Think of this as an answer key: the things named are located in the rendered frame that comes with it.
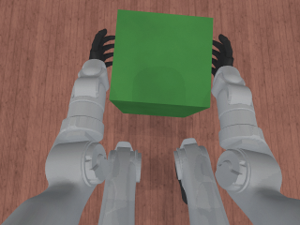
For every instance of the right robot thigh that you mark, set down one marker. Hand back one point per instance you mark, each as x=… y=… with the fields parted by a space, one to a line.
x=204 y=203

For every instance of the carton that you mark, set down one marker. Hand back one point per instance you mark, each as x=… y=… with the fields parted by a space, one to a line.
x=162 y=63

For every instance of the right robot hand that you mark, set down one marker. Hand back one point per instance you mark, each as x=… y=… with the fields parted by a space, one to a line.
x=224 y=54

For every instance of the robot right forearm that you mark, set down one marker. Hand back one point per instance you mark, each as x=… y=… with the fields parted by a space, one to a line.
x=236 y=114

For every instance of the left robot upper arm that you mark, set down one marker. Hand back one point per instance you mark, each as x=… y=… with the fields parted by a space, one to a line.
x=73 y=170

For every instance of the left robot hand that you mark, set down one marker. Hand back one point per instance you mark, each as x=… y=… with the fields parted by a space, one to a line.
x=98 y=50

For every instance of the robot left forearm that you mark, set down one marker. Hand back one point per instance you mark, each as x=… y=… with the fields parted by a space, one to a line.
x=86 y=106

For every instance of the robot right foot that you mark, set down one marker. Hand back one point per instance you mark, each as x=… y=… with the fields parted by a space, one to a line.
x=183 y=193

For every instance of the right robot upper arm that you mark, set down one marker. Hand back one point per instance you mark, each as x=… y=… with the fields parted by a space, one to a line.
x=253 y=180

